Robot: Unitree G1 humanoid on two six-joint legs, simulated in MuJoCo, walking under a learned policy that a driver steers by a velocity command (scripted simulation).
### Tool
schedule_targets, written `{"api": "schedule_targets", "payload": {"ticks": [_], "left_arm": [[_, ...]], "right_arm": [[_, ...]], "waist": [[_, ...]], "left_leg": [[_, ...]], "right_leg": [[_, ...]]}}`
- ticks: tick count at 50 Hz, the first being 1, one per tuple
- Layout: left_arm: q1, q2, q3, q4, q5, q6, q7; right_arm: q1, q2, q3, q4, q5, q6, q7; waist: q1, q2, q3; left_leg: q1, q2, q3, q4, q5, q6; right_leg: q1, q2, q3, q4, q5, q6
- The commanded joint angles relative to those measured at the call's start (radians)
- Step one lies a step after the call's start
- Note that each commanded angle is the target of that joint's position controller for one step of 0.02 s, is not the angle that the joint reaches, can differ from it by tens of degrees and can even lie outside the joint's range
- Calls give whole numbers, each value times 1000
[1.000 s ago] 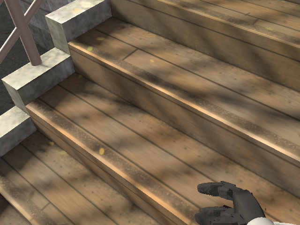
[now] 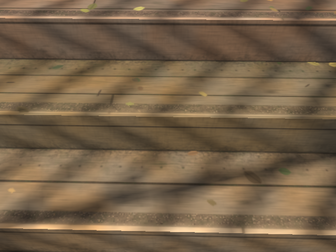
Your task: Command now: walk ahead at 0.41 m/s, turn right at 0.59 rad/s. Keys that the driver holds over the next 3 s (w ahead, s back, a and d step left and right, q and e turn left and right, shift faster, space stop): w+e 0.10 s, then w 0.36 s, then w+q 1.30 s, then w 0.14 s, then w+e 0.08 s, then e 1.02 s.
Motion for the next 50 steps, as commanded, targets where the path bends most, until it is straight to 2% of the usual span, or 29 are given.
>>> {"api": "schedule_targets", "payload": {"ticks": [1,2,5,8,9,11,13,15,16,17,18,19,20,22,24,26,28,30,33,36,37,38,40,41,42,44,45,47,50], "left_arm": [[-82,-22,-27,-55,-29,2,10],[-78,-39,-38,-51,-20,24,22],[-213,-137,-99,-133,-18,59,-6],[-343,-116,-124,-167,-33,50,-18],[-471,-45,-113,-244,-46,61,-2],[-698,-56,-121,-329,-23,112,7],[-497,-115,-124,-270,-31,142,-18],[-392,-71,-102,-238,-17,145,-14],[-333,-52,-90,-219,-16,137,0],[-150,-10,-74,-152,-14,133,22],[38,51,-57,-76,-39,137,34],[281,121,-32,39,10,138,52],[385,159,-3,67,42,118,58],[224,42,-18,168,23,57,48],[11,-125,-67,196,4,37,27],[-100,-187,-87,184,21,7,26],[-127,-143,-78,159,38,-4,34],[54,-129,-88,229,86,7,47],[230,-92,-100,297,118,0,41],[232,-34,-96,251,75,5,9],[179,31,-93,209,40,-5,4],[177,112,-68,213,16,-24,-10],[232,182,-40,226,-17,-52,-8],[283,159,-38,246,20,-47,-16],[371,71,-48,242,90,-40,-25],[192,17,-37,209,55,1,-64],[165,-4,-28,195,9,1,-47],[48,-25,-39,129,12,-8,-9],[0,-53,-73,66,13,18,24]], "right_arm": [[193,27,31,111,-33,31,51],[162,145,74,135,-32,33,58],[166,144,91,204,-52,35,31],[201,100,93,223,-100,3,19],[250,87,93,254,-95,5,36],[297,20,89,263,-38,13,73],[282,-124,67,238,10,-27,99],[334,-182,38,255,49,-54,101],[350,-188,27,271,29,-46,109],[370,-140,25,264,-32,-41,116],[345,-110,26,234,-54,-36,139],[286,-15,37,221,-61,-14,169],[207,-30,12,224,23,4,172],[62,52,21,142,28,-14,126],[-10,99,45,76,28,4,86],[52,125,57,82,24,42,78],[-14,106,61,62,42,46,84],[-187,115,87,-18,61,41,81],[-391,59,98,-127,62,39,52],[-600,52,102,-205,43,94,64],[-459,120,109,-161,45,108,85],[-494,64,93,-213,57,118,93],[-361,23,69,-181,50,110,97],[-246,-22,43,-139,50,101,81],[-85,-69,31,-72,67,89,67],[281,-167,-10,48,6,88,41],[252,-196,-32,75,7,55,25],[160,-66,-10,150,29,36,29],[-75,76,40,174,10,26,64]], "waist": [[-13,65,133],[11,-11,117],[55,6,132],[40,27,156],[14,-17,145],[-14,105,142],[97,209,72],[119,208,23],[122,255,-18],[146,202,-165],[199,100,-256],[272,-122,-230],[289,-166,-111],[149,-56,31],[8,81,25],[-88,36,44],[-99,16,69],[-47,-58,91],[17,47,71],[66,-64,113],[-13,-161,107],[-60,-119,65],[-85,-139,16],[-66,-162,-68],[-43,-42,-238],[-201,191,-188],[-148,182,-78],[-59,99,21],[121,-55,11]], "left_leg": [[469,442,-607,-332,260,301],[404,382,-454,-352,189,224],[215,290,-234,-436,153,165],[101,209,-72,-529,206,149],[62,218,-44,-593,288,128],[-103,261,-27,-785,569,169],[17,308,26,-615,1579,226],[402,346,42,-438,1914,204],[465,350,48,-353,1999,196],[286,315,19,-168,2004,148],[23,232,-63,43,1746,141],[-297,66,-127,424,767,112],[-475,-38,-313,1075,521,105],[-741,-80,-406,1425,515,161],[-814,-43,-400,1412,467,226],[-822,21,-309,1376,388,223],[-753,50,-199,1395,289,189],[-958,41,-173,1668,148,231],[-1065,98,-174,1234,323,251],[-678,127,7,888,159,171],[-449,73,68,942,217,130],[-313,7,98,811,212,112],[-347,-94,144,433,72,85],[-193,-116,78,408,130,122],[187,-52,-197,401,393,213],[335,129,-881,-204,-215,281],[258,158,-938,-277,-271,189],[144,147,-851,-235,-49,189],[-2,103,-499,-196,323,128]], "right_leg": [[-959,-51,-6,934,166,-125],[-926,-94,33,824,281,-182],[-928,-156,-80,903,246,-242],[-863,-218,-213,692,355,-226],[-761,-258,-250,387,376,-207],[-449,-250,-395,123,124,-140],[-223,-154,-463,102,198,-84],[-237,-70,-481,-229,0,-56],[-140,-54,-455,-316,-13,-69],[197,-100,-316,-269,260,-138],[477,-149,-61,-472,145,-180],[647,-271,288,-788,101,-264],[487,-381,589,-1029,-89,-281],[351,-359,406,-967,-55,-219],[274,-348,162,-967,160,-145],[181,-309,-65,-1035,272,-104],[50,-304,-176,-1134,249,-106],[153,-360,-135,-1178,199,-121],[374,-363,-202,-1206,175,-58],[148,-407,-285,-1462,250,-112],[72,-416,-340,-1436,655,-147],[107,-417,-363,-1360,1312,-169],[554,-460,-400,-1138,1720,-146],[581,-448,-419,-983,1787,-123],[306,-391,-354,-750,1574,-72],[-174,-140,-126,-36,443,-17],[-317,-135,24,226,496,-14],[-511,-60,83,642,525,-49],[-615,-140,-7,609,502,-108]]}}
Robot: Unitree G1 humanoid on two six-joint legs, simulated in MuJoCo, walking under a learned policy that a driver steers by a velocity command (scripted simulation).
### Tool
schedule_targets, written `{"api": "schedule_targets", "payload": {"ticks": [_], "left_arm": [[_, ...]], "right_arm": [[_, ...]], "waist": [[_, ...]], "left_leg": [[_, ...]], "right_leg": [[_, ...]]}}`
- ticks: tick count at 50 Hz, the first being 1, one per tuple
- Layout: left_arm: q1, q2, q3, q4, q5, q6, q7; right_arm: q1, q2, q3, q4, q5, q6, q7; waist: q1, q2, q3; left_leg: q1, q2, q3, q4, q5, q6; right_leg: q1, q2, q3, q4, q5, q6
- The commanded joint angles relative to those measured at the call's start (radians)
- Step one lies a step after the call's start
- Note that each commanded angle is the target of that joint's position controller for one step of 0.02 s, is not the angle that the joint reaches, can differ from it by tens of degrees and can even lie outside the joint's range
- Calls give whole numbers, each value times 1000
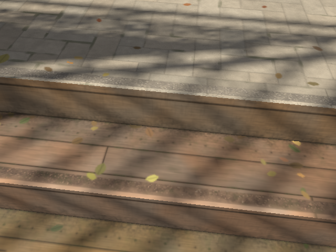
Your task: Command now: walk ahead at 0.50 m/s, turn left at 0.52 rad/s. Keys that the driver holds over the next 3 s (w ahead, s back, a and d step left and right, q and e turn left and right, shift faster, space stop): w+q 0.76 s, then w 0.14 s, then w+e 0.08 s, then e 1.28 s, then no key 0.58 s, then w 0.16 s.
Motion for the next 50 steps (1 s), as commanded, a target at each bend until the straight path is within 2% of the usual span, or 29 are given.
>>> {"api": "schedule_targets", "payload": {"ticks": [1,3,5,8,9,11,12,15,16,17,18,19,20,22,23,25,28,31,34,36,41,43,44,45,46,47,48,49,50], "left_arm": [[-9,-38,-25,-84,-12,17,21],[-52,-54,-41,-90,-23,17,23],[-163,-77,-65,-140,-19,15,31],[-387,-44,-77,-274,1,18,55],[-441,-44,-82,-302,0,31,67],[-565,-71,-92,-374,3,75,71],[-511,-97,-94,-374,2,82,58],[-403,40,-37,-365,-16,74,42],[-257,78,-12,-339,-24,56,58],[-29,71,-15,-270,-32,42,70],[200,139,-1,-208,12,41,88],[245,155,9,-180,31,14,105],[138,150,12,-149,7,-8,100],[48,-64,-20,-48,-10,10,79],[3,-162,-43,-35,-18,13,79],[-73,-222,-55,-6,-17,3,88],[-65,-149,-37,13,35,-13,69],[2,-109,-46,31,59,-25,64],[323,-88,-52,165,95,-9,60],[330,-131,-69,189,116,-7,47],[482,-132,-78,265,113,-25,49],[553,-146,-82,301,111,-17,24],[400,-106,-74,229,79,-13,-1],[432,-70,-67,255,54,-17,-24],[446,-53,-66,237,28,-42,-24],[453,-3,-60,249,29,-59,-29],[419,78,-36,202,3,-78,-21],[504,89,-23,208,20,-95,-31],[357,168,43,132,-126,-96,66]], "right_arm": [[-85,24,14,8,-9,-37,25],[55,21,20,36,-32,-56,10],[166,29,32,80,-62,-54,-2],[293,11,45,123,-82,-60,15],[306,-3,45,112,-71,-69,20],[217,-30,51,32,-11,-77,49],[175,-52,49,1,24,-84,54],[193,-203,-11,-34,60,-121,51],[169,-211,-33,-34,36,-116,58],[278,-62,-15,-26,-13,-119,62],[224,20,-1,-41,-16,-96,69],[62,-40,-30,-46,24,-83,66],[13,-46,-40,-41,48,-84,46],[-5,-3,-24,-39,28,-73,24],[-36,25,-13,-61,12,-61,22],[-46,70,3,-61,29,-35,25],[-170,52,21,-117,33,-33,54],[-214,-33,5,-113,21,-27,78],[-317,12,31,-147,46,-17,44],[-373,29,46,-190,58,-16,15],[-570,60,73,-314,44,26,18],[-717,53,81,-374,37,64,15],[-757,63,90,-395,12,96,36],[-816,77,102,-411,18,120,43],[-750,46,77,-407,21,113,55],[-697,29,69,-395,36,108,53],[-479,6,54,-329,36,83,40],[-359,-10,61,-300,73,68,30],[42,-31,4,-215,49,15,-24]], "waist": [[139,39,45],[88,174,46],[50,123,74],[-6,53,71],[-26,97,91],[-3,169,154],[47,220,125],[87,245,6],[132,252,-93],[134,-11,-360],[231,-286,-380],[286,-242,-134],[205,-171,55],[91,108,42],[43,121,37],[-16,64,74],[-25,79,69],[-2,43,71],[113,11,134],[105,65,163],[106,-12,164],[132,30,197],[64,-8,197],[60,-61,185],[16,-99,167],[-17,-122,154],[-88,-179,70],[-74,-150,-107],[-224,-48,-104]], "left_leg": [[189,210,-336,-469,358,92],[170,162,-314,-526,316,124],[217,193,-392,-541,146,149],[257,190,-392,-582,91,136],[247,200,-412,-618,116,154],[-18,266,-438,-815,196,202],[-92,287,-408,-830,486,231],[450,331,-361,-602,1551,200],[505,299,-326,-415,1684,156],[174,186,-311,-85,1430,102],[-245,-13,-339,302,294,40],[-458,23,-422,743,350,48],[-512,67,-367,854,445,65],[-480,100,-291,966,445,131],[-466,131,-289,967,417,152],[-530,137,-301,982,348,187],[-494,164,-160,862,407,199],[-513,188,-154,820,497,135],[-1009,137,-209,1165,235,187],[-1095,156,-237,1110,235,235],[-1022,231,-34,942,249,229],[-991,273,0,647,275,209],[-635,267,113,465,232,204],[-448,212,87,476,2,164],[-286,145,209,475,56,141],[-200,115,206,376,96,142],[-41,83,139,291,121,147],[338,119,-6,370,303,173],[620,175,-123,198,354,187]], "right_leg": [[-386,-80,-93,122,-105,-17],[-417,-70,-179,326,-229,16],[-590,-67,-166,442,-296,-5],[-568,-135,-223,71,-243,6],[-537,-158,-237,-47,-214,44],[-180,-154,-322,-312,-443,115],[57,-100,-414,-334,-447,135],[103,34,-439,-725,-529,126],[264,17,-335,-814,-444,89],[757,-167,86,-914,-254,-95],[1008,-403,652,-1336,-502,-250],[806,-396,771,-1444,-937,-156],[584,-380,620,-1427,-996,-121],[471,-389,271,-1367,-619,-88],[435,-374,186,-1395,-509,-59],[401,-313,5,-1456,-413,-12],[361,-240,-300,-1577,-306,28],[452,-270,-352,-1645,-154,6],[921,-375,-271,-1627,-77,-65],[988,-387,-301,-1654,-103,-40],[1049,-344,-408,-1737,156,-19],[1069,-362,-418,-1789,103,-13],[787,-348,-491,-1913,179,-38],[680,-382,-464,-1907,392,-60],[694,-391,-503,-1871,772,-80],[755,-398,-502,-1801,1108,-58],[864,-415,-476,-1679,1361,10],[634,-378,-401,-1508,1471,84],[470,-237,-467,-1084,1178,125]]}}
Over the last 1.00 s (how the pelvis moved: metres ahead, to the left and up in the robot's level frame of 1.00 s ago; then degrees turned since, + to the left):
0.52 0.00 0.30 4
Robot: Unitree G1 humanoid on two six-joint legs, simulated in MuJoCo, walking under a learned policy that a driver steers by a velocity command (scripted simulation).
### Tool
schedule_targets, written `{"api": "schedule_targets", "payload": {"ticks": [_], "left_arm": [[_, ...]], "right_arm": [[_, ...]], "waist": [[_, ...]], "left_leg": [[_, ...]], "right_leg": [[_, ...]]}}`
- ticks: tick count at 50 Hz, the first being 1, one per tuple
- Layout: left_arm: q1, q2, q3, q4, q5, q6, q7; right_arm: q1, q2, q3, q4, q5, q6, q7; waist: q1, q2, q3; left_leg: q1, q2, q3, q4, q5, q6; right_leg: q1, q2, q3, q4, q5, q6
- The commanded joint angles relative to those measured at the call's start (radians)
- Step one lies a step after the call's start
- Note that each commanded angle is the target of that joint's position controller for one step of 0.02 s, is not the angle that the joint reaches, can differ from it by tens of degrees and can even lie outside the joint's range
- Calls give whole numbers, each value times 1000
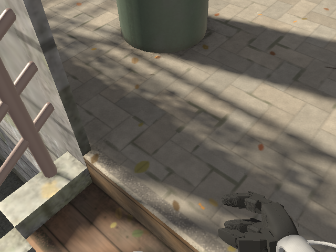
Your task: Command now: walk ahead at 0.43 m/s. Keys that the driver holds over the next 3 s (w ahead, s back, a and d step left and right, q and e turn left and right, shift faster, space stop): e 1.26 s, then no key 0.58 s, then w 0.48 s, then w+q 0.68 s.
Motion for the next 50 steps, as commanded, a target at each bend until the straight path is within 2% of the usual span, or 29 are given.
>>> {"api": "schedule_targets", "payload": {"ticks": [1,2,3,4,5,6,7,9,12,16,19,25,26,27,28,29,30,31,32,33,34,35,37,39,42,45,48,49,50], "left_arm": [[-41,329,104,-157,-167,-62,78],[82,187,75,-44,-9,-7,-48],[-60,180,118,-106,-28,0,-65],[-135,128,107,-116,-20,-15,-53],[-179,100,91,-138,-19,-29,-37],[-198,67,73,-145,-42,-25,-10],[-252,54,66,-181,-34,-8,7],[-266,21,54,-199,-42,34,14],[-265,97,66,-189,-69,12,4],[-488,198,68,-318,-46,24,13],[-583,212,55,-427,-43,65,49],[-784,134,-9,-617,-13,119,51],[-818,120,-25,-642,-21,135,44],[-834,140,-19,-629,-25,159,23],[-797,153,-14,-611,-44,157,20],[-669,175,7,-560,-32,126,11],[-590,207,27,-548,-47,96,13],[-565,297,50,-532,-78,51,24],[-430,369,69,-528,-57,33,45],[-187,478,97,-515,16,33,58],[-142,551,137,-485,22,25,71],[-196,530,149,-481,-15,16,73],[-398,351,102,-454,-75,23,76],[-566,282,82,-479,-39,38,70],[-663,273,80,-498,-29,17,96],[-579,310,87,-478,-12,5,97],[-489,317,96,-507,-38,3,91],[-450,294,97,-502,-86,81,150],[-495,298,98,-563,-62,108,166]], "right_arm": [[615,-222,-113,106,-20,-74,-70],[763,-260,-96,175,-114,-33,-25],[701,-324,-134,226,-111,-63,-30],[595,-316,-135,247,-80,-87,-34],[474,-236,-114,238,-53,-95,-35],[382,-132,-85,249,-62,-100,-28],[305,-50,-66,250,-60,-111,-26],[192,1,-62,203,-57,-128,-33],[194,-101,-97,173,-97,-143,-45],[459,-198,-109,273,-113,-126,-66],[512,-195,-102,284,-115,-139,-81],[587,-209,-114,280,-142,-159,-96],[538,-237,-123,279,-129,-155,-78],[479,-287,-140,237,-69,-156,-44],[516,-284,-141,221,-73,-173,-35],[452,-308,-141,157,-60,-186,-42],[396,-327,-146,123,-54,-193,-45],[478,-314,-147,106,-30,-198,-59],[496,-305,-146,66,-37,-203,-65],[307,-289,-144,-34,-32,-190,-57],[253,-281,-148,-60,-14,-159,-41],[232,-249,-147,-61,-12,-152,-52],[381,-147,-101,9,-37,-152,-78],[426,-162,-88,16,-35,-140,-76],[431,-250,-93,45,-31,-122,-78],[305,-294,-101,5,-42,-116,-85],[210,-268,-99,-40,-28,-122,-102],[193,-147,-48,-121,-7,-94,-132],[212,-148,-49,-105,3,-91,-135]], "waist": [[-313,109,-291],[-281,161,-599],[-244,178,-232],[-185,171,-72],[-126,131,-96],[-58,46,-91],[-5,-26,-12],[75,6,50],[64,129,17],[-74,62,32],[-82,119,21],[-111,99,9],[-69,100,34],[-63,174,48],[-87,199,89],[-54,194,54],[5,155,13],[-16,24,-101],[12,-91,-302],[100,-242,-437],[118,-179,-389],[110,-202,-234],[-37,-112,-100],[-124,44,-79],[-120,55,-101],[-74,88,-84],[-16,6,-60],[-44,4,-7],[-53,6,-40]], "left_leg": [[1335,216,-576,-563,640,178],[1216,362,-972,-872,456,208],[940,308,-893,-910,270,154],[742,293,-701,-859,235,139],[722,301,-640,-853,289,166],[652,322,-561,-871,357,128],[555,299,-444,-923,391,98],[469,253,-261,-1044,345,54],[497,211,-78,-1092,607,88],[984,275,-95,-1062,661,108],[1200,315,-87,-1076,683,91],[1255,306,-3,-1171,592,40],[1170,322,13,-1231,564,11],[1019,312,66,-1278,497,54],[1023,368,30,-1240,584,55],[1090,373,79,-1204,797,62],[1144,347,99,-1100,1022,37],[1038,224,164,-912,1224,-37],[739,114,101,-721,870,-129],[475,-28,-49,-386,-102,-182],[327,-56,-308,-134,-12,-165],[244,-62,-411,31,70,-157],[292,-36,-427,186,208,-127],[310,-41,-405,280,216,-123],[235,-37,-403,321,217,-182],[220,-10,-363,139,216,-235],[196,2,-313,15,31,-277],[224,-4,-273,-201,36,-225],[308,-21,-257,-335,79,-204]], "right_leg": [[-808,134,134,981,658,-59],[-731,163,482,1452,179,-102],[-921,208,552,1653,224,-107],[-995,190,512,1787,206,-117],[-1061,185,491,1907,98,-149],[-1092,140,487,1911,152,-187],[-1079,100,464,1815,113,-201],[-1046,64,440,1723,15,-188],[-1029,145,345,1928,-80,-161],[-1466,214,428,2074,-142,-207],[-1683,183,439,2078,-164,-185],[-1701,47,327,1573,-136,-151],[-1553,13,350,1307,-224,-160],[-1354,101,197,1186,-563,-127],[-1315,136,200,1199,-474,-131],[-1231,182,120,1214,-259,-144],[-1136,221,156,1065,-97,-185],[-912,224,271,1022,371,-266],[-438,177,539,886,555,-345],[-193,6,991,519,458,-408],[-256,-28,1184,377,144,-315],[-436,-14,1130,340,-50,-291],[-774,80,936,451,-290,-288],[-932,131,870,393,-285,-289],[-889,134,812,339,-171,-289],[-846,155,721,317,-183,-269],[-688,90,780,249,-141,-292],[-667,159,820,231,-34,-280],[-634,154,758,206,57,-245]]}}
Over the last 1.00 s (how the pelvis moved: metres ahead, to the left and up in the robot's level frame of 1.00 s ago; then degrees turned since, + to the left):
0.54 0.11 0.23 30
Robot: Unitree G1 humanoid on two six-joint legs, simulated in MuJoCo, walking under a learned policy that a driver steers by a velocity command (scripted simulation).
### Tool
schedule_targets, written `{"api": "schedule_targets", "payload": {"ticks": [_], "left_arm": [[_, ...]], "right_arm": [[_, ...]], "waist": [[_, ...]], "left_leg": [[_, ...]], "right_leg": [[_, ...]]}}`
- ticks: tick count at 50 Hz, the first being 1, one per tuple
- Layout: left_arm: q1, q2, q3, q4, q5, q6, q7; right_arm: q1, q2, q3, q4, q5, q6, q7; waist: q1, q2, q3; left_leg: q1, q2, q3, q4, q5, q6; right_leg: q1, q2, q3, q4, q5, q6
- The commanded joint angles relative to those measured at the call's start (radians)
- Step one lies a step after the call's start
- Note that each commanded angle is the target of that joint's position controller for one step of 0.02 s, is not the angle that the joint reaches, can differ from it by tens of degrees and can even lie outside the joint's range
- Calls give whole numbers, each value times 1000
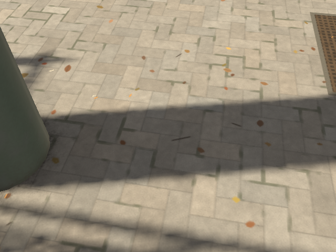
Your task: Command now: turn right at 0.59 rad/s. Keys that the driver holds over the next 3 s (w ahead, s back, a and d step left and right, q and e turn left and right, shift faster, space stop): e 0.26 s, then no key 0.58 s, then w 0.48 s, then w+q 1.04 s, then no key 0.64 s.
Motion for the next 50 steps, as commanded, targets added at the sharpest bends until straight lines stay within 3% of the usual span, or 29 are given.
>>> {"api": "schedule_targets", "payload": {"ticks": [1,3,6,7,8,9,10,11,12,13,14,16,19,22,24,25,26,27,28,29,31,35,42,43,44,45,47,49,50], "left_arm": [[-73,141,43,-156,-7,66,52],[-89,142,50,-200,8,74,37],[-68,106,50,-228,-20,88,15],[-71,94,51,-236,-24,87,9],[-63,56,43,-244,-26,79,0],[-12,30,37,-247,-38,67,-10],[3,113,52,-263,-32,51,-17],[-33,164,67,-256,-39,58,-14],[-47,158,67,-246,-35,78,-11],[-41,128,59,-253,-24,96,-5],[-42,100,48,-264,-25,107,0],[-75,73,29,-279,-20,112,9],[-103,28,-2,-289,-22,89,1],[-64,71,11,-259,-21,81,-10],[-17,67,15,-238,-13,77,-17],[-6,92,17,-257,7,71,-18],[-11,173,33,-283,19,68,-9],[-23,160,33,-279,21,75,-9],[-62,91,15,-300,13,70,-6],[-82,49,2,-287,20,69,-9],[-94,41,3,-266,8,65,-9],[-39,50,9,-238,5,57,-18],[-15,43,16,-217,6,54,-14],[9,53,23,-205,3,56,-14],[-62,42,21,-231,-2,-1,-74],[-40,95,43,-214,6,-17,-84],[35,143,70,-179,29,-39,-62],[-4,129,65,-190,12,-55,-17],[-57,128,59,-205,2,-53,-7]], "right_arm": [[-63,16,21,-120,27,4,-28],[4,-31,3,-104,29,9,-29],[32,-51,-20,-114,48,11,-36],[66,-68,-35,-103,42,10,-34],[118,-114,-53,-99,15,14,-34],[81,-170,-66,-150,-21,34,-45],[97,-157,-74,-180,-37,32,-49],[74,-85,-57,-213,-33,26,-55],[41,-42,-45,-228,-21,26,-59],[3,-43,-41,-239,-2,36,-65],[-8,-45,-35,-236,7,45,-64],[12,-46,-34,-222,-5,50,-62],[53,-78,-50,-202,7,59,-46],[88,-113,-64,-186,11,55,-31],[94,-75,-47,-158,24,53,-14],[109,-45,-37,-143,26,44,-3],[88,17,-20,-152,15,34,2],[73,22,-14,-162,15,29,-2],[57,-23,-29,-157,15,29,-8],[66,-20,-31,-140,13,29,-9],[106,-18,-34,-108,-4,27,-6],[126,-25,-40,-61,7,20,1],[132,-18,-41,-27,9,14,5],[142,-20,-44,-17,14,12,5],[71,12,-26,-87,20,-42,64],[71,-16,-34,-87,16,-55,77],[121,-67,-59,-92,-11,-62,64],[116,-28,-52,-122,-27,-70,38],[108,-3,-45,-142,-24,-76,32]], "waist": [[-37,-82,-81],[-41,-144,-100],[-62,-150,-33],[-76,-144,-36],[-85,-44,-63],[-35,200,-48],[-38,318,-109],[-62,205,-85],[-61,109,-46],[-40,83,-18],[-37,95,3],[-56,116,4],[-92,167,-35],[-108,194,-32],[-69,181,-4],[-59,143,-15],[-76,-41,-12],[-72,-248,-31],[-63,-219,18],[-71,-220,31],[-88,-184,51],[-72,-36,97],[-68,6,60],[-66,2,37],[-65,12,163],[-52,-8,153],[-38,-63,105],[-38,-109,59],[-61,-97,59]], "left_leg": [[151,-26,81,-371,-15,30],[288,-35,101,-444,33,29],[429,-43,80,-769,69,34],[541,-15,53,-850,145,51],[709,131,-63,-846,245,112],[795,320,-297,-920,444,243],[768,447,-515,-978,361,377],[720,413,-455,-964,232,382],[652,335,-340,-952,90,333],[605,279,-268,-963,2,290],[583,233,-193,-973,13,280],[569,173,-65,-981,78,273],[618,177,-26,-967,39,285],[603,234,-72,-946,-37,305],[530,193,-28,-900,-66,258],[428,164,1,-851,-84,196],[286,62,116,-679,-119,106],[330,20,147,-631,-116,70],[382,34,119,-630,-61,52],[429,43,109,-682,-11,53],[532,45,104,-791,63,68],[574,40,105,-873,67,98],[611,55,96,-905,114,113],[619,39,112,-884,38,117],[530,52,104,-949,-102,99],[527,38,101,-945,-190,113],[488,20,131,-871,-201,149],[477,3,169,-800,-57,154],[544,3,167,-848,-32,169]], "right_leg": [[182,-187,351,-340,83,-111],[170,-198,318,-327,118,-116],[189,-185,356,-262,85,-107],[153,-160,339,-200,43,-84],[5,-103,257,-20,-153,-37],[-183,30,57,200,-342,33],[-244,-43,0,409,-360,81],[-250,-97,13,560,-279,110],[-243,-130,18,649,-205,129],[-239,-145,7,692,-165,140],[-230,-144,-11,677,-123,148],[-158,-139,-74,519,-77,154],[-22,-158,-124,200,-189,139],[123,-163,-157,0,-94,103],[286,-142,-163,-244,2,57],[419,-200,-56,-265,85,26],[484,-360,171,-335,98,-39],[353,-432,270,-426,-113,-132],[301,-406,257,-457,-242,-140],[286,-370,215,-457,-311,-111],[250,-309,143,-433,-317,-52],[263,-244,56,-395,-200,-2],[333,-223,6,-344,15,-6],[339,-216,2,-344,-80,-14],[205,-220,15,-397,-304,-13],[213,-230,34,-428,-380,-42],[303,-303,139,-480,-442,-131],[388,-389,244,-525,-410,-200],[359,-401,247,-533,-372,-207]]}}
Over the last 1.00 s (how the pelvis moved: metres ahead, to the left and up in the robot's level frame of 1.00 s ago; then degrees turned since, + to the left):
0.33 -0.13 0.31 -30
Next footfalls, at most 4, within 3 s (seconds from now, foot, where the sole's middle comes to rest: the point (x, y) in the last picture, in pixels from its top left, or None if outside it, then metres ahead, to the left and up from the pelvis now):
0.16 left None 0.16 0.13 -0.74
0.50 right None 0.08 -0.10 -0.74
1.46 right None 0.41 -0.19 -0.74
1.96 left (188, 192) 0.75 -0.01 -0.74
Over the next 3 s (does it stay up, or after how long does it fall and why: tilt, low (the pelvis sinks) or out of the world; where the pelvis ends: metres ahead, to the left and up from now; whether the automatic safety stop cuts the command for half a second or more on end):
stays up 0.98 -0.07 0.02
